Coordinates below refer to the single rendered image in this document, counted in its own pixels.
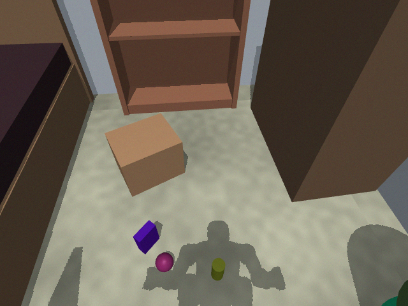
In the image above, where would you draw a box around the potted plant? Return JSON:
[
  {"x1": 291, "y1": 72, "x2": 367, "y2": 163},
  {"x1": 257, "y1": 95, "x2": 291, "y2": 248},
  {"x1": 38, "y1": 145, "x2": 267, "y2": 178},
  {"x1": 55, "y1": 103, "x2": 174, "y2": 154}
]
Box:
[{"x1": 382, "y1": 280, "x2": 408, "y2": 306}]

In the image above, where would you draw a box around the bookshelf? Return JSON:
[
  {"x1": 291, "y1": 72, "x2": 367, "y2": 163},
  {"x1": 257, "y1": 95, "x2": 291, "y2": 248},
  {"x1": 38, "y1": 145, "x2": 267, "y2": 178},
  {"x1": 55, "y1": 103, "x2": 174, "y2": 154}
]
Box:
[{"x1": 90, "y1": 0, "x2": 251, "y2": 115}]

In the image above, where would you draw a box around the bed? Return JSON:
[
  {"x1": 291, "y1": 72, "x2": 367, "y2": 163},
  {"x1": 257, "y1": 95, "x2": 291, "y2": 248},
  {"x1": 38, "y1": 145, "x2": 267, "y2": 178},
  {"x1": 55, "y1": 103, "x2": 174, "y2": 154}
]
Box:
[{"x1": 0, "y1": 0, "x2": 94, "y2": 306}]

